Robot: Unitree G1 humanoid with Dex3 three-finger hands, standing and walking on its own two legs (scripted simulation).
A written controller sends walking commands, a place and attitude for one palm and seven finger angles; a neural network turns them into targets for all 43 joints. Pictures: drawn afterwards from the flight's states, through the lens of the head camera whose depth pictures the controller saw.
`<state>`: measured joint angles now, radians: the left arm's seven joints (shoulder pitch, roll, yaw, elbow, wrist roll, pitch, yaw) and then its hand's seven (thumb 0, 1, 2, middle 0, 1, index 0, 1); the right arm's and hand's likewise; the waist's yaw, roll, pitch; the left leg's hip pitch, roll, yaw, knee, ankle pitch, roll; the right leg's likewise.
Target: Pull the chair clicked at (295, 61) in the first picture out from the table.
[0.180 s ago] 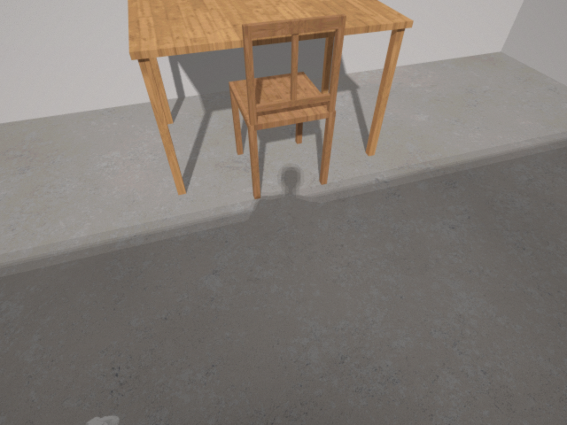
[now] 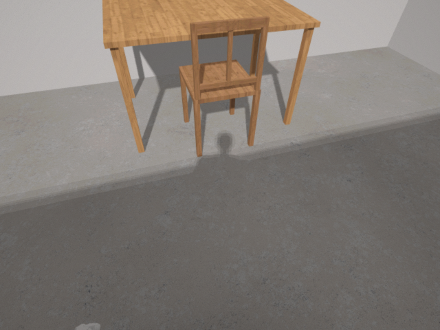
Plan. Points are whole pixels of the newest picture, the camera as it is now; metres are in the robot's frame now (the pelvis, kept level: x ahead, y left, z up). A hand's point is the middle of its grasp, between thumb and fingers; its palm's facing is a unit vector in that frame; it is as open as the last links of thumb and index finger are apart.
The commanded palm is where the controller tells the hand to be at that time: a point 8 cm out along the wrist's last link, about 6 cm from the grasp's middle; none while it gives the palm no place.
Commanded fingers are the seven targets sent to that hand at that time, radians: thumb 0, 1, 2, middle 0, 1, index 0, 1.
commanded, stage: stand and wait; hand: left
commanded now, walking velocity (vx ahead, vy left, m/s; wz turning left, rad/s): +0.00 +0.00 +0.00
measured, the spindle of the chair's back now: (229, 56) +1.40 +0.02 -0.11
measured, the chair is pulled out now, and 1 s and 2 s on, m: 0.00 0.00 0.00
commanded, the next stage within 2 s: look at it before walking up in 0.64 s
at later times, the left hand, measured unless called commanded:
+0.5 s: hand out of the picture +0.05 +0.26 -0.15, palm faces -0.02 -0.94 -0.33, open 7.4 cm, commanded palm none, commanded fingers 0.00 0.90 0.90 -0.20 -0.30 -0.20 -0.30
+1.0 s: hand out of the picture +0.07 +0.26 -0.15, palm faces -0.03 -0.94 -0.33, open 7.4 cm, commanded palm none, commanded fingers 0.00 0.90 0.90 -0.20 -0.30 -0.20 -0.30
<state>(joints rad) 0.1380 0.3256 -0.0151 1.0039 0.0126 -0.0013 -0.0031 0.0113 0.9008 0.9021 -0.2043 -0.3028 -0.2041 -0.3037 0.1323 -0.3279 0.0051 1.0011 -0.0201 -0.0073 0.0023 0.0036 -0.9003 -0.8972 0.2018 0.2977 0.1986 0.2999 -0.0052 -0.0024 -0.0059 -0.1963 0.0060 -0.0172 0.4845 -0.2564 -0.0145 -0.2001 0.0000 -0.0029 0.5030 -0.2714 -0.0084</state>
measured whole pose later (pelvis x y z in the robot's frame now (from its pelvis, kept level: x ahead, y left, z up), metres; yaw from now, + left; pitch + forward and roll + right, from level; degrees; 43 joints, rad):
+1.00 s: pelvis +0.00 +0.01 +0.01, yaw +0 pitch -1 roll +0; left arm 0.14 0.34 -0.01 1.10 0.02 -0.01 0.00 0.01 0.90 0.90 -0.20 -0.30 -0.20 -0.30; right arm 0.11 -0.33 0.00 1.11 -0.01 -0.01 0.01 0.00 -0.90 -0.90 0.20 0.30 0.20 0.30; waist 0.00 -0.01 0.02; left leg -0.16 0.00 -0.01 0.39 -0.21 0.00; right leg -0.16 -0.01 0.00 0.40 -0.22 0.01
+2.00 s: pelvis +0.13 -0.05 +0.00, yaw -18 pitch +0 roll +0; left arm 0.38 0.18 0.04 1.02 0.03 -0.04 -0.01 0.01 0.90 0.90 -0.20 -0.30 -0.20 -0.30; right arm 0.19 -0.22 -0.05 1.00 -0.02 -0.01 0.02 0.01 -0.90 -0.90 0.20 0.30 0.19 0.30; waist 0.02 0.00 0.02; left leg -0.57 0.12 0.06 1.10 -0.29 -0.05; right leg -0.18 0.04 0.00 0.46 -0.28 -0.05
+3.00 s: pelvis +0.52 -0.15 -0.03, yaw -46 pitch -1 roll -1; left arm 0.15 0.14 0.05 0.97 0.02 -0.04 -0.02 0.01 0.91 0.90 -0.20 -0.30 -0.20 -0.30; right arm 0.55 -0.05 -0.01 1.17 -0.01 -0.03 -0.01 0.00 -0.90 -0.90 0.20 0.30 0.20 0.30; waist -0.03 -0.01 0.06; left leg -0.13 0.14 0.28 1.10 -0.48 -0.02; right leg -0.36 0.05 -0.20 0.67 -0.32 -0.16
